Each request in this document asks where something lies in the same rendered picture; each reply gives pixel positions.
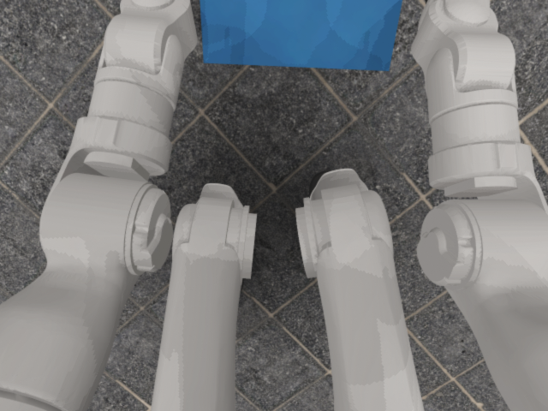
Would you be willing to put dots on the left robot thigh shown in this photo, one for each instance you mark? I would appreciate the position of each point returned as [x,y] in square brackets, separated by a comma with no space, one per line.
[196,363]

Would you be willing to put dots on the right robot foot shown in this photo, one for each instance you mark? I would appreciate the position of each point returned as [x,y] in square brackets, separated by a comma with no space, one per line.
[315,180]

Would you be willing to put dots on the robot left forearm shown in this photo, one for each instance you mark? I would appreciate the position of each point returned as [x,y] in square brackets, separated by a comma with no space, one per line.
[126,131]

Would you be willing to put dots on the robot right forearm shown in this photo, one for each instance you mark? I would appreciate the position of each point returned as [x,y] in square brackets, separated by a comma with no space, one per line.
[469,71]

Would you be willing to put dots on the carton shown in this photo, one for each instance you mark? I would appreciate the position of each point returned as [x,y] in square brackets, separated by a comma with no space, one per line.
[333,34]

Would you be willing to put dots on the robot right upper arm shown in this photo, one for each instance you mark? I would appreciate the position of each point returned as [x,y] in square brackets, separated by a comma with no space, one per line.
[492,258]

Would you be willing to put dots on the robot left upper arm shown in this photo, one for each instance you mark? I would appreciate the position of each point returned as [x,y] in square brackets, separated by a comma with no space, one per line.
[99,234]

